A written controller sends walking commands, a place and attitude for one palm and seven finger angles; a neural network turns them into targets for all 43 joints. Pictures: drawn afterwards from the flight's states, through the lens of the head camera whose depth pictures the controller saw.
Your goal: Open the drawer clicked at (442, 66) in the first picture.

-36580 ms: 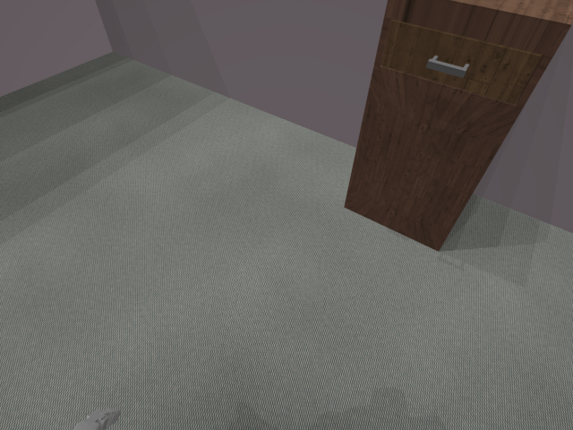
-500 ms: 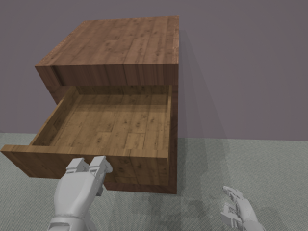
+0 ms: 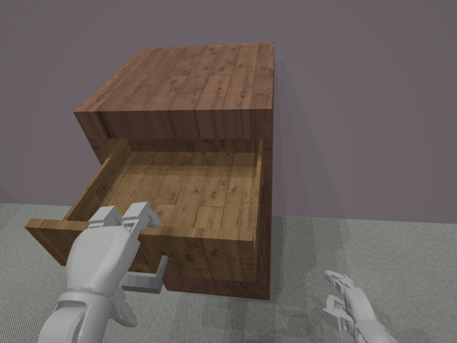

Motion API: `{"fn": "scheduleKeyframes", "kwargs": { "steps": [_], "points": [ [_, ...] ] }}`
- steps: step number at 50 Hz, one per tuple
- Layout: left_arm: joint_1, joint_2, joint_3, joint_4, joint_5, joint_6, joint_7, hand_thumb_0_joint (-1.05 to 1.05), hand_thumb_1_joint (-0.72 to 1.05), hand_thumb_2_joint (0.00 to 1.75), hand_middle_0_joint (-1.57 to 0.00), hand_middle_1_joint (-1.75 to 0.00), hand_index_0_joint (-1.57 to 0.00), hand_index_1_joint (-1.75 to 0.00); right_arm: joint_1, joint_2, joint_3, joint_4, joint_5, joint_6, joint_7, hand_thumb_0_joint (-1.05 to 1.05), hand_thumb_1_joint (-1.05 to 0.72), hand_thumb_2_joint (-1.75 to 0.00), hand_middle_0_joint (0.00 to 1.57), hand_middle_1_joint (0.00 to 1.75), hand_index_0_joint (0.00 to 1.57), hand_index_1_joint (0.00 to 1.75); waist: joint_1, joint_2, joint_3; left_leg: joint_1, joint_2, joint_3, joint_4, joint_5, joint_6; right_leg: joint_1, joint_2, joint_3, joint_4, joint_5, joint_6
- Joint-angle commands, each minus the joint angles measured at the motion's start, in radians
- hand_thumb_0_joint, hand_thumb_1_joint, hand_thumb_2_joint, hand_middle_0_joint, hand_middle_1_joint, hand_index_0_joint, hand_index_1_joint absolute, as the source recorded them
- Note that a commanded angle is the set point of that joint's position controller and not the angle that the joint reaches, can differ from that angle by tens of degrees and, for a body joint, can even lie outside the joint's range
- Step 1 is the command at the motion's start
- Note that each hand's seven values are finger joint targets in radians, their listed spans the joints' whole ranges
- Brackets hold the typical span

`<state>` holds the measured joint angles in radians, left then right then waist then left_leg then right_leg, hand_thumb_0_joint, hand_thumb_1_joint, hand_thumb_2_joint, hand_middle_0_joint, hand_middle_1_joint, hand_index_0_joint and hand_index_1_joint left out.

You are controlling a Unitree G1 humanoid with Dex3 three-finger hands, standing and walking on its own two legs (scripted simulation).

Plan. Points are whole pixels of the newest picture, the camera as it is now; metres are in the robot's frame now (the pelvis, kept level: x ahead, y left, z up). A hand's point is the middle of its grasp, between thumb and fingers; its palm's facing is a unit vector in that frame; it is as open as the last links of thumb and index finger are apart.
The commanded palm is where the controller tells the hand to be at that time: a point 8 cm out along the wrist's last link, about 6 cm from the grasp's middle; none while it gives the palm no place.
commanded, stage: lift the hand off the handle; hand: left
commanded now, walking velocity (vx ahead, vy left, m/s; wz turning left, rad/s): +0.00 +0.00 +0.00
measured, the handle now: (135, 271) +0.22 +0.22 +0.03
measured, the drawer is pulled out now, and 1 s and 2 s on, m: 0.28 0.28 0.28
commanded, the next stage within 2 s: draw the hand back to the body in 0.48 s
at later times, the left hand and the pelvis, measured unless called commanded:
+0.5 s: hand (112, 243) +0.19 +0.19 +0.18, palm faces +0.22 -0.19 -0.96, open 13.9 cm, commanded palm +0.14 +0.19 +0.23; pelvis -0.01 +0.01 +0.01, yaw +0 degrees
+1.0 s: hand (95, 250) +0.18 +0.22 +0.15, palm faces +0.12 -0.14 -0.98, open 13.9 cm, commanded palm +0.14 +0.22 +0.22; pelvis -0.01 +0.01 +0.01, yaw +1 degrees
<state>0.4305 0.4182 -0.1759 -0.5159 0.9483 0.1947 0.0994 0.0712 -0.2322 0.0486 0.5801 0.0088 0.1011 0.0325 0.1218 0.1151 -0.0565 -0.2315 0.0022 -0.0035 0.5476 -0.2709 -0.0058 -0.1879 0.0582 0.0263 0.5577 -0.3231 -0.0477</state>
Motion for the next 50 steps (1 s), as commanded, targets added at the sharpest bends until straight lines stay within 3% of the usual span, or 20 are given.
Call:
{"fn": "scheduleKeyframes", "kwargs": {
  "steps": [1,4,7,11,12,16,24,26,27,29,31,32,36,37,39,40,41,44,46,50],
  "points": [
    [-0.151,0.142,0.133,-0.239,-0.022,0.009,0.007,0.00,-0.50,0.30,-0.30,-1.20,-0.30,-1.20,-0.248,-0.075,-0.025,-0.184,0.016,-0.050,-0.001,0.00,-0.90,-0.90,0.20,0.30,0.20,0.30,-0.010,-0.073,-0.056,0.121,-0.010,0.019,-0.064,0.195,0.033,-0.049,-0.032,0.040,-0.168,0.185,0.025],
    [-0.145,0.136,0.120,-0.212,-0.009,0.014,-0.020,0.00,-0.50,0.30,-0.30,-1.20,-0.30,-1.20,-0.229,-0.071,-0.022,-0.180,0.011,-0.043,0.002,0.00,-0.90,-0.90,0.20,0.30,0.20,0.30,-0.001,-0.115,-0.046,0.117,-0.012,0.026,-0.084,0.205,0.034,-0.037,-0.034,0.026,-0.175,0.168,0.032],
    [-0.193,0.156,0.132,-0.288,-0.010,0.024,-0.033,0.00,-0.50,0.30,-0.30,-1.20,-0.30,-1.20,-0.242,-0.069,-0.014,-0.197,0.013,-0.043,0.007,0.00,-0.90,-0.90,0.20,0.30,0.20,0.30,0.009,-0.085,-0.104,0.127,-0.007,0.028,-0.089,0.218,0.034,0.002,-0.043,0.018,-0.165,0.173,0.030],
    [-0.164,0.199,0.194,-0.328,-0.056,0.033,-0.044,0.00,-0.50,0.30,-0.30,-1.20,-0.30,-1.20,-0.283,-0.086,-0.018,-0.203,0.031,-0.034,0.011,0.00,-0.90,-0.90,0.20,0.30,0.20,0.30,0.008,-0.041,-0.078,0.132,0.002,0.021,-0.098,0.240,0.026,0.014,-0.032,0.033,-0.173,0.228,0.024],
    [-0.162,0.165,0.157,-0.329,-0.042,0.036,-0.053,0.00,-0.50,0.30,-0.30,-1.20,-0.30,-1.20,-0.252,-0.071,-0.012,-0.205,0.021,-0.035,0.019,0.00,-0.90,-0.90,0.20,0.30,0.20,0.30,0.013,-0.081,-0.094,0.123,-0.003,0.026,-0.098,0.251,0.028,0.021,-0.039,0.010,-0.161,0.213,0.029],
    [-0.208,0.191,0.181,-0.376,-0.079,0.052,-0.067,0.00,-0.50,0.30,-0.30,-1.20,-0.30,-1.20,-0.294,-0.085,-0.017,-0.211,0.039,-0.029,0.025,0.00,-0.90,-0.90,0.20,0.30,0.20,0.30,-0.002,-0.039,-0.056,0.125,0.010,0.020,-0.114,0.218,0.024,0.001,-0.027,0.017,-0.177,0.171,0.026],
    [-0.249,0.140,0.126,-0.253,-0.071,0.070,-0.118,0.00,-0.50,0.30,-0.30,-1.20,-0.30,-1.20,-0.270,-0.075,-0.014,-0.186,0.032,-0.014,0.032,0.00,-0.90,-0.90,0.20,0.30,0.20,0.30,-0.005,-0.114,0.006,0.103,0.003,0.024,-0.151,0.161,0.027,-0.017,-0.028,-0.007,-0.201,0.080,0.035],
    [-0.304,0.211,0.195,-0.301,-0.085,0.069,-0.110,0.00,-0.50,0.30,-0.30,-1.20,-0.30,-1.20,-0.300,-0.085,-0.012,-0.201,0.044,-0.018,0.025,0.00,-0.90,-0.90,0.20,0.30,0.20,0.30,-0.008,-0.077,-0.022,0.098,0.016,0.022,-0.152,0.126,0.026,0.004,-0.024,0.001,-0.191,0.071,0.032],
    [-0.325,0.162,0.134,-0.299,-0.051,0.068,-0.115,0.00,-0.50,0.30,-0.30,-1.20,-0.30,-1.20,-0.292,-0.067,-0.002,-0.209,0.031,-0.022,0.029,0.00,-0.90,-0.90,0.20,0.30,0.20,0.30,0.010,-0.097,-0.068,0.102,0.001,0.027,-0.143,0.148,0.029,0.016,-0.032,-0.001,-0.184,0.061,0.031],
    [-0.324,0.148,0.119,-0.284,-0.051,0.056,-0.115,0.00,-0.50,0.30,-0.30,-1.20,-0.30,-1.20,-0.278,-0.072,-0.009,-0.194,0.028,-0.019,0.028,0.00,-0.90,-0.90,0.20,0.30,0.20,0.30,-0.001,-0.086,-0.057,0.116,0.000,0.023,-0.148,0.155,0.028,0.008,-0.031,-0.002,-0.199,0.062,0.030],
    [-0.363,0.239,0.212,-0.324,-0.058,0.053,-0.097,0.00,-0.50,0.30,-0.30,-1.20,-0.30,-1.20,-0.304,-0.088,-0.010,-0.202,0.038,-0.021,0.018,0.00,-0.90,-0.90,0.20,0.30,0.20,0.30,-0.001,-0.014,-0.088,0.103,0.015,0.018,-0.151,0.124,0.028,0.041,-0.023,0.008,-0.180,0.075,0.024],
    [-0.349,0.197,0.166,-0.290,-0.027,0.056,-0.101,0.00,-0.50,0.30,-0.30,-1.20,-0.30,-1.20,-0.290,-0.066,0.000,-0.201,0.026,-0.026,0.023,0.00,-0.90,-0.90,0.20,0.30,0.20,0.30,0.017,-0.049,-0.107,0.102,0.002,0.021,-0.143,0.155,0.027,0.039,-0.028,0.003,-0.174,0.068,0.021],
    [-0.327,0.260,0.256,-0.258,-0.076,0.054,-0.101,0.00,-0.50,0.30,-0.30,-1.20,-0.30,-1.20,-0.297,-0.085,-0.009,-0.184,0.038,-0.024,0.014,0.00,-0.90,-0.90,0.20,0.30,0.20,0.30,0.001,-0.040,-0.064,0.092,0.007,0.015,-0.146,0.133,0.025,0.031,-0.027,0.017,-0.194,0.076,0.022],
    [-0.303,0.230,0.225,-0.239,-0.060,0.058,-0.110,0.00,-0.50,0.30,-0.30,-1.20,-0.30,-1.20,-0.283,-0.069,-0.004,-0.189,0.029,-0.027,0.018,0.00,-0.90,-0.90,0.20,0.30,0.20,0.30,0.015,-0.074,-0.077,0.089,-0.005,0.019,-0.137,0.156,0.026,0.035,-0.033,0.012,-0.188,0.081,0.025],
    [-0.269,0.206,0.210,-0.195,-0.083,0.058,-0.124,0.00,-0.50,0.30,-0.30,-1.20,-0.30,-1.20,-0.273,-0.076,-0.009,-0.175,0.031,-0.023,0.014,0.00,-0.90,-0.90,0.20,0.30,0.20,0.30,0.000,-0.092,-0.019,0.088,-0.007,0.021,-0.144,0.142,0.025,-0.003,-0.034,0.008,-0.208,0.063,0.031],
    [-0.303,0.238,0.231,-0.210,-0.082,0.056,-0.128,0.00,-0.50,0.30,-0.30,-1.20,-0.30,-1.20,-0.273,-0.080,-0.010,-0.176,0.032,-0.025,0.011,0.00,-0.90,-0.90,0.20,0.30,0.20,0.30,-0.003,-0.102,-0.024,0.090,-0.006,0.018,-0.142,0.146,0.025,-0.005,-0.037,0.013,-0.207,0.072,0.033],
    [-0.311,0.280,0.285,-0.223,-0.110,0.054,-0.128,0.00,-0.50,0.30,-0.30,-1.20,-0.30,-1.20,-0.293,-0.090,-0.010,-0.182,0.042,-0.034,0.002,0.00,-0.90,-0.90,0.20,0.30,0.20,0.30,-0.011,-0.061,-0.022,0.085,0.003,0.017,-0.140,0.122,0.026,-0.002,-0.033,0.017,-0.206,0.064,0.030],
    [-0.256,0.248,0.250,-0.213,-0.101,0.036,-0.141,0.00,-0.50,0.30,-0.30,-1.20,-0.30,-1.20,-0.256,-0.086,-0.014,-0.183,0.031,-0.038,-0.005,0.00,-0.90,-0.90,0.20,0.30,0.20,0.30,-0.008,-0.092,-0.029,0.098,-0.010,0.020,-0.131,0.136,0.029,-0.010,-0.041,0.010,-0.213,0.057,0.036],
    [-0.292,0.293,0.296,-0.282,-0.120,0.016,-0.134,0.00,-0.50,0.30,-0.30,-1.20,-0.30,-1.20,-0.274,-0.099,-0.012,-0.198,0.040,-0.053,-0.014,0.00,-0.90,-0.90,0.20,0.30,0.20,0.30,-0.016,-0.032,-0.052,0.109,0.000,0.017,-0.127,0.113,0.027,-0.012,-0.040,0.014,-0.212,0.044,0.032],
    [-0.214,0.287,0.299,-0.310,-0.100,-0.028,-0.114,0.00,-0.50,0.30,-0.30,-1.20,-0.30,-1.20,-0.224,-0.100,-0.018,-0.204,0.023,-0.064,-0.020,0.00,-0.90,-0.90,0.20,0.30,0.20,0.30,-0.001,-0.060,-0.067,0.122,-0.007,0.010,-0.114,0.169,0.024,-0.018,-0.046,0.001,-0.201,0.094,0.031]
  ]
}}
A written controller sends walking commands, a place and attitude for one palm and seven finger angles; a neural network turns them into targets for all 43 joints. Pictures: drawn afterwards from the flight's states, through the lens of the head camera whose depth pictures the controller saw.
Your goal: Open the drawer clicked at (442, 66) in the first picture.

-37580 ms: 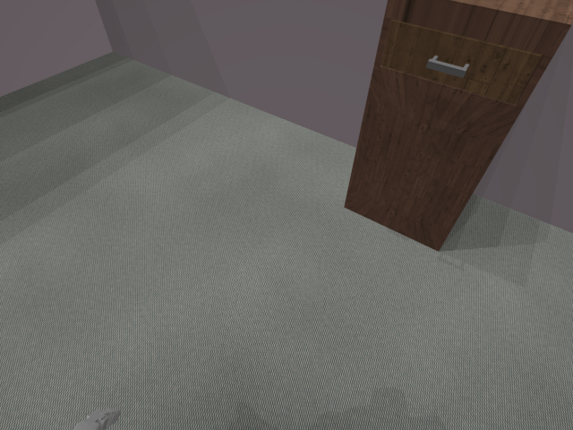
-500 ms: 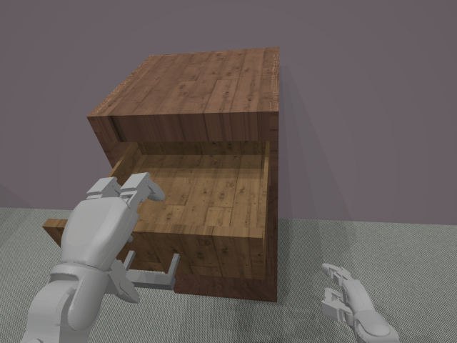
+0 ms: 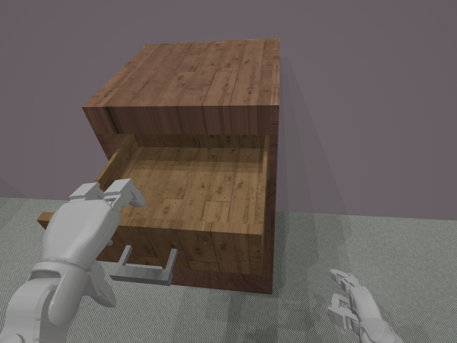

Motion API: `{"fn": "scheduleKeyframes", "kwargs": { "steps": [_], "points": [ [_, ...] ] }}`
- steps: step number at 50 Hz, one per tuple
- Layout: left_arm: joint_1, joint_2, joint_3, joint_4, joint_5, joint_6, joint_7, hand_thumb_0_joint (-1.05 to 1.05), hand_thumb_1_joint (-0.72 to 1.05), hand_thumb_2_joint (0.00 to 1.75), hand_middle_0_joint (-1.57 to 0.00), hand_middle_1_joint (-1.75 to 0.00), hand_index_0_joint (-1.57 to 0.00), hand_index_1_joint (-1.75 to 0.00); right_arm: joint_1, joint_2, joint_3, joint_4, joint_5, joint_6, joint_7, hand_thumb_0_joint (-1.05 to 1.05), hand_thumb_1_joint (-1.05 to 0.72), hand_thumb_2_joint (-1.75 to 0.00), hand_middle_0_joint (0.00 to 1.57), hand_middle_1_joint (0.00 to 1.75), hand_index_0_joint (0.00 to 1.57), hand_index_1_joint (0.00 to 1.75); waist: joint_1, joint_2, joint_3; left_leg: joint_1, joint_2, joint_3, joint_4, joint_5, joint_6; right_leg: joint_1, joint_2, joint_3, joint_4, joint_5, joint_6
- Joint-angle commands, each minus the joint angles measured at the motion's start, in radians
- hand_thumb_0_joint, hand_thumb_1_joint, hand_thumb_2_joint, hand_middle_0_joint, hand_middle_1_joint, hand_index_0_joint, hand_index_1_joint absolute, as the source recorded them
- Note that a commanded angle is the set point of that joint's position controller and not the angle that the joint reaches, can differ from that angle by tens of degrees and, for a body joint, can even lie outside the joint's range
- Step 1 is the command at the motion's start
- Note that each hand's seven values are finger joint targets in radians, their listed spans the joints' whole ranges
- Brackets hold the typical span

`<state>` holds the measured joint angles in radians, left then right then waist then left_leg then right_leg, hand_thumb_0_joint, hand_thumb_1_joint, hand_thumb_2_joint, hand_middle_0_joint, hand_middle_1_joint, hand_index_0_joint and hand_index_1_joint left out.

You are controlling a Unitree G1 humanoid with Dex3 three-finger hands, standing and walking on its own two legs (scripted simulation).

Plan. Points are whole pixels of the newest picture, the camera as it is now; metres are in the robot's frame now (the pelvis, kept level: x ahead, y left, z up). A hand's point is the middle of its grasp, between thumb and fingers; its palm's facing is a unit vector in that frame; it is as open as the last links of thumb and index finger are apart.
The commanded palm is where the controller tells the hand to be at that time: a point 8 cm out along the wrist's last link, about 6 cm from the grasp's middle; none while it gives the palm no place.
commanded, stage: draw the hand back to the body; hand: left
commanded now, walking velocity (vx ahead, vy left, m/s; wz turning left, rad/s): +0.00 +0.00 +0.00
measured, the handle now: (145, 264) +0.24 +0.21 +0.02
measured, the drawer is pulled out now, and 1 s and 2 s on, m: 0.28 0.28 0.28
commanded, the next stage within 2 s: step back with the hand held close in 1.18 s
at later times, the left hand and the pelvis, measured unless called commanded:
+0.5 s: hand (101, 211) +0.21 +0.20 +0.21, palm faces +0.36 -0.87 -0.35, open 12.8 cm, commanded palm +0.16 +0.25 +0.21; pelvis +0.03 +0.00 +0.00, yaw +1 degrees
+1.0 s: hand (90, 212) +0.22 +0.23 +0.19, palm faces +0.44 -0.80 -0.40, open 8.5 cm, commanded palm +0.17 +0.28 +0.21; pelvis +0.04 -0.01 +0.00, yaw +1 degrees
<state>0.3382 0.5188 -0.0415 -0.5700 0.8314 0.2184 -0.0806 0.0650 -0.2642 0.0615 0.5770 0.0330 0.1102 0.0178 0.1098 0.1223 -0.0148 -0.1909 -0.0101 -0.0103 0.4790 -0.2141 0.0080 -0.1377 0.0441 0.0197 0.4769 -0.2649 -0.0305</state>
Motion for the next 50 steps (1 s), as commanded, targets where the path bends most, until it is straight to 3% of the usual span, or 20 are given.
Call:
{"fn": "scheduleKeyframes", "kwargs": {
  "steps": [1,3,5,6,7,9,10,11,12,13,15,16,18,20,24,29,31,38,44,50],
  "points": [
    [-0.111,0.217,0.214,-0.262,-0.010,-0.052,0.078,0.00,-0.50,0.30,-0.30,-1.20,-0.30,-1.20,-0.242,-0.074,-0.028,-0.204,0.010,-0.083,-0.010,0.00,-0.90,-0.90,0.20,0.30,0.20,0.30,0.007,-0.032,-0.109,0.078,0.015,0.013,-0.044,0.096,0.009,-0.063,-0.026,0.011,-0.118,0.040,0.009],
    [-0.043,0.202,0.217,-0.223,0.006,-0.057,0.085,0.00,-0.50,0.30,-0.30,-1.20,-0.30,-1.20,-0.205,-0.062,-0.034,-0.192,-0.002,-0.079,-0.007,0.00,-0.90,-0.90,0.20,0.30,0.20,0.30,0.015,-0.088,-0.096,0.067,0.006,0.014,-0.038,0.125,0.008,-0.065,-0.031,0.011,-0.110,0.064,0.008],
    [-0.017,0.219,0.248,-0.214,-0.002,-0.052,0.091,0.00,-0.50,0.30,-0.30,-1.20,-0.30,-1.20,-0.196,-0.070,-0.033,-0.191,-0.003,-0.070,-0.002,0.00,-0.90,-0.90,0.20,0.30,0.20,0.30,0.020,-0.095,-0.087,0.056,0.002,0.016,-0.031,0.139,0.006,-0.062,-0.034,0.011,-0.104,0.108,0.013],
    [-0.019,0.255,0.303,-0.218,-0.030,-0.045,0.096,0.00,-0.50,0.30,-0.30,-1.20,-0.30,-1.20,-0.223,-0.080,-0.033,-0.193,0.011,-0.076,-0.005,0.00,-0.90,-0.90,0.20,0.30,0.20,0.30,0.013,-0.056,-0.092,0.052,0.010,0.013,-0.032,0.121,0.003,-0.052,-0.028,0.020,-0.101,0.107,0.008],
    [-0.030,0.233,0.273,-0.214,-0.013,-0.040,0.091,0.00,-0.50,0.30,-0.30,-1.20,-0.30,-1.20,-0.204,-0.069,-0.029,-0.196,0.001,-0.070,-0.002,0.00,-0.90,-0.90,0.20,0.30,0.20,0.30,0.022,-0.063,-0.099,0.044,0.003,0.013,-0.033,0.126,0.004,-0.050,-0.032,0.002,-0.091,0.090,0.009],
    [-0.013,0.201,0.244,-0.192,-0.030,-0.041,0.080,0.00,-0.50,0.30,-0.30,-1.20,-0.30,-1.20,-0.196,-0.075,-0.040,-0.189,0.003,-0.065,-0.003,0.00,-0.90,-0.90,0.20,0.30,0.20,0.30,0.003,-0.083,-0.055,0.046,0.005,0.014,-0.036,0.123,0.006,-0.082,-0.029,-0.002,-0.104,0.086,0.016],
    [-0.119,-0.189,0.197,-0.289,-0.765,-0.186,0.112,0.00,-0.47,0.32,-0.30,-1.18,-0.30,-1.18,-0.131,0.007,-0.040,-0.249,-0.001,-0.143,-0.030,0.00,-0.90,-0.90,0.20,0.30,0.20,0.30,-0.101,-0.219,0.024,0.118,0.027,0.007,-0.029,0.036,0.036,-0.117,-0.014,-0.043,-0.127,0.079,0.009],
    [-0.011,-0.079,0.275,-0.205,-0.794,-0.246,0.144,0.00,-0.43,0.33,-0.29,-1.15,-0.29,-1.15,-0.133,-0.019,-0.036,-0.211,-0.011,-0.202,-0.051,0.00,-0.90,-0.90,0.20,0.30,0.20,0.30,-0.087,-0.245,0.031,0.132,0.044,-0.004,-0.036,-0.031,0.028,-0.142,-0.004,-0.019,-0.135,-0.003,0.007],
    [0.079,-0.119,0.249,-0.173,-0.792,-0.267,0.154,0.00,-0.40,0.34,-0.29,-1.13,-0.29,-1.13,-0.107,-0.020,-0.031,-0.208,-0.015,-0.225,-0.056,0.00,-0.90,-0.90,0.20,0.30,0.20,0.30,-0.076,-0.202,0.042,0.109,0.042,-0.002,-0.050,-0.042,0.026,-0.134,-0.021,-0.035,-0.127,-0.020,0.006],
    [0.106,-0.095,0.287,-0.246,-0.848,-0.290,0.161,0.00,-0.36,0.36,-0.29,-1.11,-0.29,-1.11,-0.077,-0.029,-0.037,-0.204,-0.018,-0.226,-0.070,0.00,-0.90,-0.90,0.20,0.30,0.20,0.30,-0.064,-0.201,0.013,0.111,0.043,-0.008,-0.059,-0.011,0.021,-0.112,-0.034,-0.043,-0.136,-0.006,0.010],
    [0.005,-0.007,0.355,-0.391,-0.866,-0.343,0.191,0.00,-0.29,0.39,-0.29,-1.07,-0.29,-1.07,-0.068,-0.038,-0.044,-0.201,-0.029,-0.265,-0.089,0.00,-0.90,-0.90,0.20,0.30,0.20,0.30,-0.050,-0.108,-0.097,0.138,0.038,0.000,-0.052,0.034,0.015,-0.057,-0.050,-0.026,-0.123,0.038,0.012],
    [0.013,0.038,0.410,-0.395,-0.876,-0.355,0.213,0.00,-0.26,0.40,-0.28,-1.04,-0.28,-1.04,-0.072,-0.045,-0.038,-0.178,-0.034,-0.286,-0.097,0.00,-0.90,-0.90,0.20,0.30,0.20,0.30,-0.044,-0.007,-0.091,0.126,0.034,0.005,-0.045,0.020,0.009,-0.060,-0.048,-0.008,-0.127,0.030,0.007],
    [0.088,-0.025,0.374,-0.359,-0.876,-0.367,0.222,0.00,-0.18,0.43,-0.28,-1.00,-0.28,-1.00,-0.034,-0.019,-0.030,-0.166,-0.038,-0.307,-0.097,0.00,-0.90,-0.90,0.20,0.30,0.20,0.30,-0.042,-0.009,-0.074,0.102,0.035,-0.006,-0.054,0.077,0.002,-0.038,-0.054,-0.030,-0.109,0.079,-0.004],
    [0.096,-0.031,0.385,-0.337,-0.886,-0.367,0.221,0.00,-0.12,0.47,-0.27,-0.95,-0.27,-0.95,-0.024,-0.021,-0.034,-0.152,-0.035,-0.307,-0.094,0.00,-0.90,-0.90,0.20,0.30,0.20,0.30,-0.045,0.019,-0.057,0.096,0.034,-0.002,-0.051,0.141,-0.002,-0.025,-0.054,-0.029,-0.102,0.158,-0.005],
    [0.113,-0.081,0.357,-0.257,-0.896,-0.364,0.204,0.00,0.02,0.52,-0.26,-0.86,-0.26,-0.86,-0.012,-0.033,-0.046,-0.135,-0.030,-0.297,-0.081,0.00,-0.90,-0.90,0.20,0.30,0.20,0.30,-0.056,-0.014,-0.018,0.087,0.047,-0.008,-0.054,0.197,-0.005,-0.030,-0.053,-0.044,-0.095,0.207,0.000],
    [0.164,-0.053,0.396,-0.266,-0.902,-0.372,0.196,0.00,0.20,0.60,-0.25,-0.75,-0.25,-0.75,-0.022,-0.041,-0.067,-0.137,-0.027,-0.284,-0.079,0.00,-0.90,-0.90,0.20,0.30,0.20,0.30,-0.047,-0.118,-0.092,0.111,0.050,0.003,-0.038,0.277,0.004,0.005,-0.056,-0.046,-0.080,0.309,0.009],
    [0.158,-0.028,0.424,-0.278,-0.904,-0.373,0.199,0.00,0.27,0.63,-0.25,-0.70,-0.25,-0.70,-0.032,-0.043,-0.068,-0.136,-0.023,-0.280,-0.081,0.00,-0.90,-0.90,0.20,0.30,0.20,0.30,-0.045,-0.075,-0.103,0.108,0.045,0.007,-0.036,0.287,0.001,0.014,-0.058,-0.039,-0.082,0.325,0.007],
    [0.152,0.001,0.480,-0.237,-0.909,-0.373,0.214,0.00,0.51,0.74,-0.23,-0.55,-0.23,-0.55,-0.019,-0.035,-0.073,-0.127,-0.015,-0.271,-0.092,0.00,-0.90,-0.90,0.20,0.30,0.20,0.30,-0.053,-0.068,-0.078,0.106,0.041,0.011,-0.036,0.252,-0.002,-0.015,-0.057,-0.044,-0.095,0.301,0.012],
    [0.132,0.003,0.499,-0.162,-0.917,-0.359,0.214,0.00,0.73,0.82,-0.21,-0.41,-0.21,-0.41,-0.021,-0.043,-0.081,-0.120,-0.013,-0.252,-0.096,0.00,-0.90,-0.90,0.20,0.30,0.20,0.30,-0.056,-0.105,-0.065,0.105,0.037,0.013,-0.035,0.237,0.004,-0.022,-0.058,-0.040,-0.104,0.308,0.019],
    [0.111,0.005,0.473,-0.222,-0.912,-0.366,0.209,0.00,0.90,0.90,-0.20,-0.30,-0.20,-0.30,-0.029,-0.045,-0.078,-0.133,-0.015,-0.262,-0.092,0.00,-0.90,-0.90,0.20,0.30,0.20,0.30,-0.053,-0.069,-0.096,0.122,0.033,0.010,-0.038,0.234,0.007,-0.016,-0.061,-0.039,-0.103,0.297,0.018]
  ]
}}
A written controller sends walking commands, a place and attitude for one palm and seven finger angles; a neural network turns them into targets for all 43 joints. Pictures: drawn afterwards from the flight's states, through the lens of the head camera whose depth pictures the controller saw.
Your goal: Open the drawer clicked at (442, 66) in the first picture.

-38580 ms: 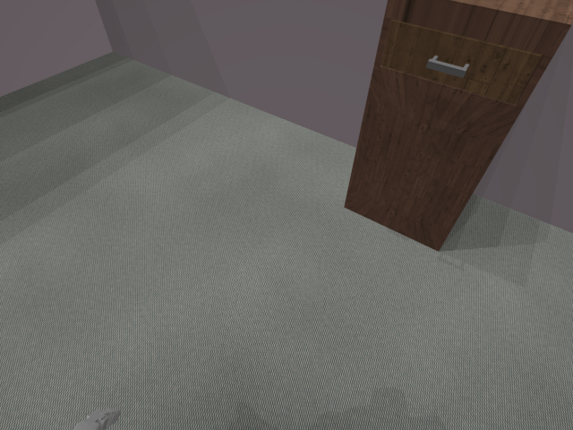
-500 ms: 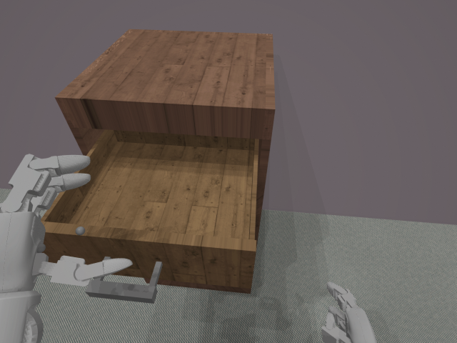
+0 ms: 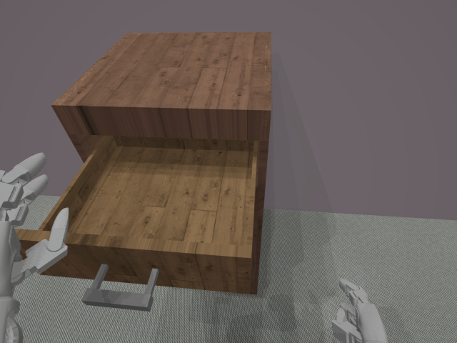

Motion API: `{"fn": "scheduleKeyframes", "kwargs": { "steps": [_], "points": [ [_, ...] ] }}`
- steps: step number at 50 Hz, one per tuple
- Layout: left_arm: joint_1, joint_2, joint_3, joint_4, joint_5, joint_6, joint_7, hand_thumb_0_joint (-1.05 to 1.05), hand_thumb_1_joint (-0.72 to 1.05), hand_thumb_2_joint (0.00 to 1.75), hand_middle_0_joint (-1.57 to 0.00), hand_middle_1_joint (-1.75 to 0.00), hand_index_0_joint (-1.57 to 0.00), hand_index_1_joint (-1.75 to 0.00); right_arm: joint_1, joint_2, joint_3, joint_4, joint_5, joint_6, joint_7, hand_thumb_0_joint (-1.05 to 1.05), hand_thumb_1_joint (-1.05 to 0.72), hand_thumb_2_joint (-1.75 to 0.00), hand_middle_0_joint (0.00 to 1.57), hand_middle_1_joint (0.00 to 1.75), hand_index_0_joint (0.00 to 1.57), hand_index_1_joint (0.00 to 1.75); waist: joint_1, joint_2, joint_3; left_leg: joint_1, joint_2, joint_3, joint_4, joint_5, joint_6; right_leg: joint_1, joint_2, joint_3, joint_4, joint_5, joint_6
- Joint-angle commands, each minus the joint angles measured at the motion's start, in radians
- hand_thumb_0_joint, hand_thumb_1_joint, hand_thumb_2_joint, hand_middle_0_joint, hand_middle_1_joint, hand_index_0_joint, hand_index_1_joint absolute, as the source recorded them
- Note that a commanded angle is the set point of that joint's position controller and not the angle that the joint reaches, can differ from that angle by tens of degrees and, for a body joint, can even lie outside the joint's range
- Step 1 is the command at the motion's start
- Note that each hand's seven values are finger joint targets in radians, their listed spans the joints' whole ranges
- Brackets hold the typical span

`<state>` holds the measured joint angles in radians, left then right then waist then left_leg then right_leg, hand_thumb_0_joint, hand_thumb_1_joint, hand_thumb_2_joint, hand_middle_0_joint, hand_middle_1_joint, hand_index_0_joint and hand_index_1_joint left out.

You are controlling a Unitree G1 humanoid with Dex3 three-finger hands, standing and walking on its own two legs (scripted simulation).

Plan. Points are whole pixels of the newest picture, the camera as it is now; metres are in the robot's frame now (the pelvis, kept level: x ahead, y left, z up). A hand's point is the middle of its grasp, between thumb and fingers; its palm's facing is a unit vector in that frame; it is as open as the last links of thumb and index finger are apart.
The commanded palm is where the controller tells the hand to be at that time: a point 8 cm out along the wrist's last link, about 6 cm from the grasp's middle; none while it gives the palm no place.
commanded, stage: draw the hand back to the body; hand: left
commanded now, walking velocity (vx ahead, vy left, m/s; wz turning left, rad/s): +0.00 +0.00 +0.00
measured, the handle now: (123, 286) +0.20 +0.21 +0.02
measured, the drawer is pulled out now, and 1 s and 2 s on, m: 0.28 0.28 0.28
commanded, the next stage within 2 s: step back with the hand held close in 0.18 s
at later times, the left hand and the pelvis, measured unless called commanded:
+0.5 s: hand (57, 240) +0.19 +0.24 +0.18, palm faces +0.35 -0.80 -0.48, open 7.4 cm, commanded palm +0.12 +0.29 +0.21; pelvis -0.02 +0.01 +0.00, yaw +0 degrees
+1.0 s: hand out of the picture +0.10 +0.26 +0.19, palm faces +0.41 -0.80 -0.44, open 7.4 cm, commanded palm +0.04 +0.30 +0.21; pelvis -0.09 +0.02 -0.01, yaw +0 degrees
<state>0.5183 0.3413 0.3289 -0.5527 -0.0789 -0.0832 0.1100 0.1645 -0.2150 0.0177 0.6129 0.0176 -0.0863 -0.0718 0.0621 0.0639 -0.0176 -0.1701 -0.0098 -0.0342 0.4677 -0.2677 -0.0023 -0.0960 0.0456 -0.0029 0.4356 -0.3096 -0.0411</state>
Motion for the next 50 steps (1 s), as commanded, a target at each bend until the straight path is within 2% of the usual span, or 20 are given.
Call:
{"fn": "scheduleKeyframes", "kwargs": {
  "steps": [1,9,11,14,15,16,17,19,21,25,26,29,31,37,41,43,45,46,48,50],
  "points": [
    [-0.082,0.188,0.107,-0.247,-0.001,-0.065,0.020,0.00,0.90,0.90,-0.20,-0.30,-0.20,-0.30,-0.134,-0.095,-0.032,-0.165,0.000,-0.069,-0.003,0.00,-0.90,-0.90,0.20,0.30,0.20,0.30,-0.007,0.009,-0.078,0.093,0.029,0.033,-0.026,0.283,0.015,-0.062,-0.061,-0.015,-0.069,0.335,0.025],
    [-0.055,0.179,0.119,-0.183,-0.007,-0.060,0.021,0.00,0.90,0.90,-0.20,-0.30,-0.20,-0.30,-0.130,-0.087,-0.032,-0.161,0.002,-0.063,-0.005,0.00,-0.90,-0.90,0.20,0.30,0.20,0.30,-0.007,-0.031,-0.040,0.081,0.030,0.035,-0.029,0.251,0.016,-0.081,-0.058,-0.017,-0.079,0.309,0.030],
    [-0.069,0.180,0.121,-0.196,-0.005,-0.064,0.018,0.00,0.90,0.90,-0.20,-0.30,-0.20,-0.30,-0.132,-0.088,-0.035,-0.161,0.002,-0.064,-0.003,0.00,-0.90,-0.90,0.20,0.30,0.20,0.30,-0.008,-0.004,-0.047,0.087,0.030,0.036,-0.029,0.253,0.015,-0.077,-0.059,-0.016,-0.084,0.309,0.027],
    [-0.047,0.172,0.113,-0.178,-0.006,-0.064,0.014,0.00,0.90,0.90,-0.20,-0.30,-0.20,-0.30,-0.133,-0.088,-0.037,-0.164,0.003,-0.062,-0.001,0.00,-0.90,-0.90,0.20,0.30,0.20,0.30,-0.007,-0.046,-0.055,0.085,0.031,0.035,-0.028,0.255,0.018,-0.072,-0.060,-0.017,-0.077,0.318,0.032],
    [-0.175,0.325,0.267,-0.259,-0.001,-0.111,0.020,0.00,0.90,0.90,-0.20,-0.30,-0.20,-0.30,-0.072,-0.123,-0.042,-0.197,0.013,-0.046,0.007,0.00,-0.90,-0.90,0.20,0.30,0.20,0.30,-0.041,-0.050,-0.009,0.038,0.040,0.003,0.023,0.220,0.041,-0.159,-0.116,0.104,-0.135,0.404,0.031],
    [-0.192,0.337,0.278,-0.232,0.003,-0.134,0.017,0.00,0.90,0.90,-0.20,-0.30,-0.20,-0.30,-0.072,-0.113,-0.041,-0.179,0.008,-0.040,0.007,0.00,-0.90,-0.90,0.20,0.30,0.20,0.30,-0.046,-0.045,0.001,0.023,0.032,-0.007,0.045,0.181,0.034,-0.167,-0.147,0.123,-0.143,0.438,0.016],
    [-0.096,0.237,0.191,-0.161,0.008,-0.131,0.006,0.00,0.90,0.90,-0.20,-0.30,-0.20,-0.30,-0.090,-0.107,-0.041,-0.164,0.005,-0.030,0.009,0.00,-0.90,-0.90,0.20,0.30,0.20,0.30,-0.059,-0.086,-0.005,0.029,0.028,-0.005,0.067,0.189,0.035,-0.176,-0.155,0.113,-0.139,0.463,0.019],
    [-0.029,0.191,0.148,-0.139,0.012,-0.125,-0.004,0.00,0.90,0.90,-0.20,-0.30,-0.20,-0.30,-0.091,-0.115,-0.046,-0.184,0.010,-0.014,0.016,0.00,-0.90,-0.90,0.20,0.30,0.20,0.30,-0.064,-0.103,-0.054,0.025,0.036,0.002,0.077,0.247,0.034,-0.139,-0.163,0.105,-0.102,0.534,0.024],
    [-0.011,0.190,0.142,-0.179,0.011,-0.131,-0.006,0.00,0.90,0.90,-0.20,-0.30,-0.20,-0.30,-0.091,-0.128,-0.055,-0.196,0.012,-0.007,0.019,0.00,-0.90,-0.90,0.20,0.30,0.20,0.30,-0.065,-0.052,-0.100,0.033,0.050,0.001,0.061,0.317,0.030,-0.122,-0.161,0.088,-0.068,0.538,0.025],
    [0.072,0.230,0.193,-0.236,0.013,-0.129,0.009,0.00,0.90,0.90,-0.20,-0.30,-0.20,-0.30,-0.093,-0.127,-0.069,-0.220,0.015,0.024,0.018,0.00,-0.90,-0.90,0.20,0.30,0.20,0.30,-0.060,-0.071,-0.160,0.012,0.085,-0.020,0.037,0.426,0.033,-0.091,-0.129,0.056,-0.013,0.483,0.035],
    [0.077,0.256,0.213,-0.268,0.013,-0.135,0.015,0.00,0.90,0.90,-0.20,-0.30,-0.20,-0.30,-0.097,-0.130,-0.072,-0.218,0.013,0.026,0.014,0.00,-0.90,-0.90,0.20,0.30,0.20,0.30,-0.059,-0.040,-0.175,0.012,0.090,-0.024,0.027,0.436,0.034,-0.088,-0.130,0.056,-0.003,0.472,0.032],
    [0.121,0.262,0.233,-0.312,0.009,-0.139,0.024,0.00,0.90,0.90,-0.20,-0.30,-0.20,-0.30,-0.098,-0.119,-0.072,-0.239,0.014,0.033,0.010,0.00,-0.90,-0.90,0.20,0.30,0.20,0.30,-0.054,-0.028,-0.191,-0.035,0.111,-0.051,0.001,0.451,0.038,-0.069,-0.104,0.035,0.040,0.413,0.037],
    [0.123,0.287,0.257,-0.347,0.008,-0.144,0.032,0.00,0.90,0.90,-0.20,-0.30,-0.20,-0.30,-0.098,-0.121,-0.073,-0.239,0.010,0.029,0.004,0.00,-0.90,-0.90,0.20,0.30,0.20,0.30,-0.050,0.025,-0.194,-0.070,0.124,-0.072,-0.024,0.437,0.040,-0.059,-0.093,0.023,0.064,0.367,0.037],
    [0.146,0.246,0.236,-0.322,0.009,-0.150,0.040,0.00,0.90,0.90,-0.20,-0.30,-0.20,-0.30,-0.068,-0.126,-0.068,-0.231,0.001,0.004,0.005,0.00,-0.90,-0.90,0.20,0.30,0.20,0.30,-0.058,0.053,-0.151,-0.197,0.153,-0.096,-0.064,0.254,0.050,-0.070,-0.071,0.017,0.103,0.206,0.040],
    [0.099,0.242,0.232,-0.309,0.016,-0.157,0.045,0.00,0.90,0.90,-0.20,-0.30,-0.20,-0.30,-0.061,-0.133,-0.066,-0.225,-0.002,-0.017,0.003,0.00,-0.90,-0.90,0.20,0.30,0.20,0.30,-0.065,0.049,-0.104,-0.323,0.162,-0.106,-0.100,-0.015,0.062,-0.066,-0.066,0.036,0.126,0.120,0.039],
    [0.077,0.222,0.214,-0.292,0.023,-0.160,0.049,0.00,0.90,0.90,-0.20,-0.30,-0.20,-0.30,-0.052,-0.132,-0.060,-0.228,-0.001,-0.025,0.004,0.00,-0.90,-0.90,0.20,0.30,0.20,0.30,-0.071,0.008,-0.073,-0.373,0.141,-0.103,-0.085,-0.154,0.060,-0.088,-0.078,0.064,0.097,0.076,0.033],
    [0.051,0.218,0.202,-0.290,0.027,-0.167,0.051,0.00,0.90,0.90,-0.20,-0.30,-0.20,-0.30,-0.046,-0.131,-0.059,-0.225,-0.003,-0.033,0.007,0.00,-0.90,-0.90,0.20,0.30,0.20,0.30,-0.077,-0.047,-0.049,-0.343,0.101,-0.084,-0.022,-0.228,0.048,-0.186,-0.109,0.121,0.000,-0.045,0.016],
    [0.028,0.240,0.209,-0.307,0.030,-0.169,0.055,0.00,0.90,0.90,-0.20,-0.30,-0.20,-0.30,-0.049,-0.135,-0.064,-0.219,-0.007,-0.037,0.004,0.00,-0.90,-0.90,0.20,0.30,0.20,0.30,-0.080,-0.067,-0.035,-0.289,0.075,-0.064,0.032,-0.233,0.038,-0.267,-0.132,0.169,-0.072,-0.115,0.000],
    [0.001,0.224,0.178,-0.299,0.034,-0.178,0.061,0.00,0.90,0.90,-0.20,-0.30,-0.20,-0.30,-0.041,-0.131,-0.060,-0.200,-0.007,-0.042,0.007,0.00,-0.90,-0.90,0.20,0.30,0.20,0.30,-0.087,-0.117,-0.017,-0.178,0.034,-0.038,0.168,-0.195,0.015,-0.421,-0.196,0.209,-0.157,-0.229,-0.035],
    [-0.019,0.233,0.176,-0.311,0.035,-0.181,0.065,0.00,0.90,0.90,-0.20,-0.30,-0.20,-0.30,-0.035,-0.124,-0.055,-0.180,-0.011,-0.045,0.008,0.00,-0.90,-0.90,0.20,0.30,0.20,0.30,-0.090,-0.136,-0.035,-0.091,0.016,-0.015,0.238,-0.138,0.006,-0.485,-0.236,0.203,-0.163,-0.207,-0.053]
  ]
}}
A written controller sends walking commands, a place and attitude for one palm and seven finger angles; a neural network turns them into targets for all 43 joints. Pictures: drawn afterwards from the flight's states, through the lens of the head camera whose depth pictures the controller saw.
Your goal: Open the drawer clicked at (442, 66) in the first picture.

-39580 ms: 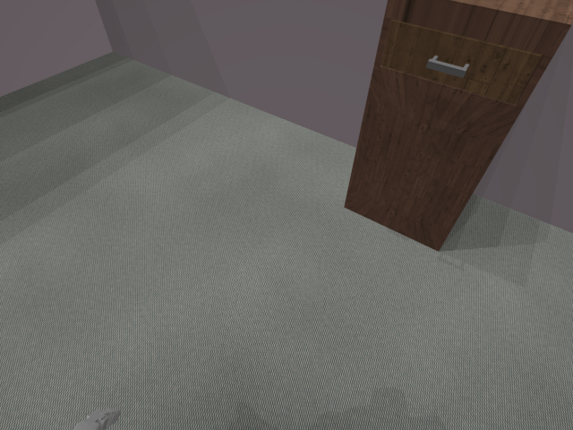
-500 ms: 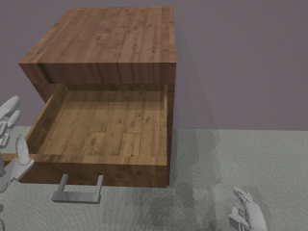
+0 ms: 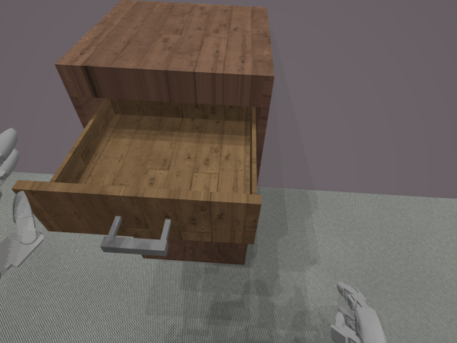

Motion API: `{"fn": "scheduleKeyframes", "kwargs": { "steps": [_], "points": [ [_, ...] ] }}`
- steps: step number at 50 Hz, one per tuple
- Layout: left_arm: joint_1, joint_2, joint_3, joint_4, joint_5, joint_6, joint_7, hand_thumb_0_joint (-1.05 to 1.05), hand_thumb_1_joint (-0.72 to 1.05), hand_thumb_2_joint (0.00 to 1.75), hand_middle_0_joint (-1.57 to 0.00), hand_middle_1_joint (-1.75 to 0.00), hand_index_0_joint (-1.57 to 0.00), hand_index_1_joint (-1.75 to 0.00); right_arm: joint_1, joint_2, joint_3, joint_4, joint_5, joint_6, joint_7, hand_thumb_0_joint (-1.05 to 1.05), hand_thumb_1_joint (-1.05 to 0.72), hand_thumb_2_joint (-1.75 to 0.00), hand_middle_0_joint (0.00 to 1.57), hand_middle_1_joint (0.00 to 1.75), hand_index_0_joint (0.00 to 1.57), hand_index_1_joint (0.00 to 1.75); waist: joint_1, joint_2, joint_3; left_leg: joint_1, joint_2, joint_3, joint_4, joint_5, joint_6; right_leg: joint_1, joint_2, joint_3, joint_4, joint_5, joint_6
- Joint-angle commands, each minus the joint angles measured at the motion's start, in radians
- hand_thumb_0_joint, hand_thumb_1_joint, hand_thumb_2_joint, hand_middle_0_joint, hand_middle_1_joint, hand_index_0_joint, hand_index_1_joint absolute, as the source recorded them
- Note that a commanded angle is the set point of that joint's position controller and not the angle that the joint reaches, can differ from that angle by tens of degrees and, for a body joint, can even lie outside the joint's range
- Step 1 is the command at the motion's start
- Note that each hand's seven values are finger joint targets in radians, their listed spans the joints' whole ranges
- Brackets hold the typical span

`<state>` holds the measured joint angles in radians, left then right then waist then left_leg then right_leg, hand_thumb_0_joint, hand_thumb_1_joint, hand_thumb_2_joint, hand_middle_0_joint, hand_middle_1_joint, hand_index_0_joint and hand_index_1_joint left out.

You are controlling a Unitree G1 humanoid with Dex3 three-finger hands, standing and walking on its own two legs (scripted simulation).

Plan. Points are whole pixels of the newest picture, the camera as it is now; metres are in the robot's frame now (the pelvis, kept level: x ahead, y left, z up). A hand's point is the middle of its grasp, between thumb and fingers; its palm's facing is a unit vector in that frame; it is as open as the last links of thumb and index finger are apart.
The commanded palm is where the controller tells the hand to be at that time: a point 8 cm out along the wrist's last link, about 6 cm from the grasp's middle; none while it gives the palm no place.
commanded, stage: step back with the hand held close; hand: left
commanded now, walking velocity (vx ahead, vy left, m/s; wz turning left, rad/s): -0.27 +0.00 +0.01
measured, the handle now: (138, 235) +0.29 +0.19 +0.03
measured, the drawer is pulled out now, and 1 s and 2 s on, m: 0.28 0.28 0.28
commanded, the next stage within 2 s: stop stepping back and stand still in 0.58 s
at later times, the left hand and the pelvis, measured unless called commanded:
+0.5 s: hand (50, 314) +0.11 +0.17 +0.21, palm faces +0.25 -0.83 -0.51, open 7.4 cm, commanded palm +0.05 +0.24 +0.22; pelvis -0.10 -0.03 +0.01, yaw -3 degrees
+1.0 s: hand out of the picture -0.04 +0.17 +0.23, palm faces +0.41 -0.78 -0.47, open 7.4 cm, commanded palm -0.08 +0.22 +0.22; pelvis -0.22 -0.06 +0.01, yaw -3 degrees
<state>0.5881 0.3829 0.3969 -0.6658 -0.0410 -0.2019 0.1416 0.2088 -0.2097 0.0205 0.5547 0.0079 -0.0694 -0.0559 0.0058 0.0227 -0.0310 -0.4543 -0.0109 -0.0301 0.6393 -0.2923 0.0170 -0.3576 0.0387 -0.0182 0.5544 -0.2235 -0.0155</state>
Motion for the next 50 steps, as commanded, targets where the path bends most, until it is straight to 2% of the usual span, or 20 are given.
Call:
{"fn": "scheduleKeyframes", "kwargs": {
  "steps": [1,5,7,10,15,18,20,21,23,27,29,32,35,37,41,42,44,46,48,50],
  "points": [
    [-0.099,0.213,0.126,-0.227,-0.002,-0.064,0.038,0.00,0.90,0.90,-0.20,-0.30,-0.20,-0.30,-0.084,-0.139,-0.060,-0.120,-0.005,-0.065,-0.010,0.00,-0.90,-0.90,0.20,0.30,0.20,0.30,-0.035,-0.047,-0.028,0.206,0.027,-0.030,0.021,-0.097,-0.011,-0.218,-0.212,0.202,-0.254,-0.239,-0.078],
    [-0.067,0.210,0.164,-0.258,0.004,-0.070,0.040,0.00,0.90,0.90,-0.20,-0.30,-0.20,-0.30,-0.093,-0.137,-0.051,-0.160,-0.005,-0.071,-0.011,0.00,-0.90,-0.90,0.20,0.30,0.20,0.30,-0.012,0.249,-0.054,-0.133,0.260,-0.305,-0.422,-0.298,0.076,0.100,0.007,0.011,0.212,-0.195,0.023],
    [-0.068,0.219,0.179,-0.255,0.013,-0.080,0.042,0.00,0.90,0.90,-0.20,-0.30,-0.20,-0.30,-0.080,-0.118,-0.062,-0.154,-0.017,-0.086,-0.007,0.00,-0.90,-0.90,0.20,0.30,0.20,0.30,-0.016,0.245,-0.080,-0.190,0.330,-0.343,-0.490,-0.355,0.121,0.128,0.028,0.042,0.480,-0.277,0.022],
    [-0.034,0.193,0.174,-0.208,-0.007,-0.077,0.038,0.00,0.90,0.90,-0.20,-0.30,-0.20,-0.30,-0.072,-0.118,-0.067,-0.118,-0.018,-0.104,0.008,0.00,-0.90,-0.90,0.20,0.30,0.20,0.30,-0.011,0.125,-0.074,-0.064,0.290,-0.233,-0.383,-0.163,0.124,0.026,0.007,0.039,0.439,-0.281,0.026],
    [-0.047,0.187,0.151,-0.213,-0.033,-0.084,0.014,0.00,0.90,0.90,-0.20,-0.30,-0.20,-0.30,-0.094,-0.123,-0.045,-0.067,-0.020,-0.132,0.024,0.00,-0.90,-0.90,0.20,0.30,0.20,0.30,-0.007,0.172,-0.114,0.108,0.255,-0.194,-0.337,0.034,0.095,0.053,0.009,-0.002,0.085,-0.279,0.024],
    [-0.058,0.218,0.172,-0.256,-0.040,-0.111,-0.006,0.00,0.90,0.90,-0.20,-0.30,-0.20,-0.30,-0.110,-0.123,-0.041,-0.058,-0.010,-0.139,0.029,0.00,-0.90,-0.90,0.20,0.30,0.20,0.30,0.006,0.163,-0.163,0.161,0.195,-0.121,-0.231,0.130,0.049,0.153,-0.011,-0.018,-0.202,-0.035,0.008],
    [-0.033,0.283,0.220,-0.255,-0.041,-0.131,-0.012,0.00,0.90,0.90,-0.20,-0.30,-0.20,-0.30,-0.107,-0.101,-0.038,-0.068,0.004,-0.125,0.032,0.00,-0.90,-0.90,0.20,0.30,0.20,0.30,-0.003,-0.089,-0.176,0.159,0.064,0.051,0.012,0.057,-0.022,0.115,-0.199,0.128,-0.288,0.241,-0.050],
    [-0.026,0.292,0.216,-0.273,-0.052,-0.130,-0.010,0.00,0.90,0.90,-0.20,-0.30,-0.20,-0.30,-0.125,-0.109,-0.056,-0.090,0.034,-0.123,0.032,0.00,-0.90,-0.90,0.20,0.30,0.20,0.30,0.016,-0.308,-0.195,0.031,-0.045,0.071,0.268,-0.156,-0.053,0.144,-0.334,0.274,-0.281,0.547,-0.064],
    [0.090,0.262,0.231,-0.177,-0.042,-0.113,-0.004,0.00,0.90,0.90,-0.20,-0.30,-0.20,-0.30,-0.146,-0.104,-0.055,-0.090,0.032,-0.102,0.017,0.00,-0.90,-0.90,0.20,0.30,0.20,0.30,0.007,-0.171,-0.154,-0.144,-0.026,-0.009,0.474,-0.223,-0.050,0.218,-0.369,0.180,-0.153,0.795,-0.117],
    [0.017,0.207,0.177,-0.121,-0.021,-0.082,0.000,0.00,0.90,0.90,-0.20,-0.30,-0.20,-0.30,-0.173,-0.057,-0.006,-0.096,0.008,-0.041,-0.019,0.00,-0.90,-0.90,0.20,0.30,0.20,0.30,-0.026,-0.101,-0.069,-0.059,-0.013,0.067,0.018,-0.107,-0.059,0.254,-0.221,0.075,-0.067,0.876,-0.082],
    [-0.027,0.192,0.137,-0.111,-0.023,-0.072,0.007,0.00,0.90,0.90,-0.20,-0.30,-0.20,-0.30,-0.138,-0.089,-0.027,-0.085,0.007,-0.032,-0.024,0.00,-0.90,-0.90,0.20,0.30,0.20,0.30,-0.044,-0.090,-0.067,0.088,-0.001,0.078,-0.210,0.158,-0.052,0.224,-0.162,0.043,-0.021,0.747,-0.029],
    [-0.046,0.182,0.099,-0.167,-0.023,-0.060,0.006,0.00,0.90,0.90,-0.20,-0.30,-0.20,-0.30,-0.103,-0.142,-0.080,-0.095,0.014,-0.040,-0.001,0.00,-0.90,-0.90,0.20,0.30,0.20,0.30,-0.009,0.087,-0.178,0.379,0.300,-0.154,-0.185,0.959,0.073,0.000,-0.049,0.050,0.136,-0.045,0.045],
    [0.037,0.212,0.142,-0.266,-0.025,-0.068,-0.004,0.00,0.90,0.90,-0.20,-0.30,-0.20,-0.30,-0.078,-0.129,-0.081,-0.104,-0.024,-0.081,0.017,0.00,-0.90,-0.90,0.20,0.30,0.20,0.30,-0.002,0.218,-0.210,0.242,0.325,-0.200,-0.280,0.680,0.125,0.030,-0.016,0.044,0.308,-0.332,0.031],
    [0.025,0.242,0.171,-0.394,-0.028,-0.058,0.007,0.00,0.90,0.90,-0.20,-0.30,-0.20,-0.30,-0.088,-0.126,-0.072,-0.125,-0.015,-0.088,0.021,0.00,-0.90,-0.90,0.20,0.30,0.20,0.30,-0.002,0.214,-0.191,0.174,0.285,-0.159,-0.298,0.394,0.127,0.068,-0.023,0.035,0.273,-0.281,0.036],
    [0.109,0.276,0.237,-0.385,-0.028,-0.034,0.033,0.00,0.90,0.90,-0.20,-0.30,-0.20,-0.30,-0.097,-0.124,-0.061,-0.165,0.012,-0.083,0.018,0.00,-0.90,-0.90,0.20,0.30,0.20,0.30,-0.005,0.157,-0.129,-0.089,0.127,-0.020,-0.276,-0.292,0.026,0.321,-0.024,-0.048,-0.049,-0.150,0.018],
    [0.098,0.263,0.232,-0.343,-0.025,-0.036,0.034,0.00,0.90,0.90,-0.20,-0.30,-0.20,-0.30,-0.092,-0.112,-0.059,-0.158,0.011,-0.072,0.019,0.00,-0.90,-0.90,0.20,0.30,0.20,0.30,-0.018,0.063,-0.091,-0.085,0.059,0.026,-0.138,-0.299,-0.010,0.251,-0.088,0.028,-0.181,-0.224,-0.020],
    [0.030,0.250,0.216,-0.233,-0.027,-0.018,0.037,0.00,0.90,0.90,-0.20,-0.30,-0.20,-0.30,-0.088,-0.118,-0.076,-0.131,0.012,-0.043,0.013,0.00,-0.90,-0.90,0.20,0.30,0.20,0.30,-0.015,-0.222,-0.024,-0.035,-0.017,0.016,0.400,-0.175,-0.052,-0.097,-0.401,0.544,-0.471,-0.637,-0.155],
    [-0.053,0.188,0.171,-0.128,-0.022,-0.020,0.022,0.00,0.90,0.90,-0.20,-0.30,-0.20,-0.30,-0.086,-0.139,-0.087,-0.084,-0.004,-0.035,0.006,0.00,-0.90,-0.90,0.20,0.30,0.20,0.30,-0.052,-0.131,0.051,-0.027,0.009,-0.024,0.550,-0.061,-0.044,-0.227,-0.364,0.465,-0.470,-0.536,-0.134],
    [-0.065,0.190,0.150,-0.002,-0.016,-0.026,0.020,0.00,0.90,0.90,-0.20,-0.30,-0.20,-0.30,-0.070,-0.112,-0.061,-0.072,-0.010,-0.031,-0.006,0.00,-0.90,-0.90,0.20,0.30,0.20,0.30,-0.054,-0.101,0.037,-0.019,0.043,0.009,0.380,-0.016,-0.033,-0.136,-0.295,0.250,-0.393,-0.414,-0.101],
    [-0.100,0.168,0.098,0.063,0.000,-0.033,0.018,0.00,0.90,0.90,-0.20,-0.30,-0.20,-0.30,-0.087,-0.111,-0.053,-0.075,-0.003,-0.042,-0.017,0.00,-0.90,-0.90,0.20,0.30,0.20,0.30,-0.036,-0.128,0.037,0.016,0.020,0.070,0.177,-0.088,-0.007,-0.065,-0.270,0.206,-0.382,-0.431,-0.085]
  ]
}}
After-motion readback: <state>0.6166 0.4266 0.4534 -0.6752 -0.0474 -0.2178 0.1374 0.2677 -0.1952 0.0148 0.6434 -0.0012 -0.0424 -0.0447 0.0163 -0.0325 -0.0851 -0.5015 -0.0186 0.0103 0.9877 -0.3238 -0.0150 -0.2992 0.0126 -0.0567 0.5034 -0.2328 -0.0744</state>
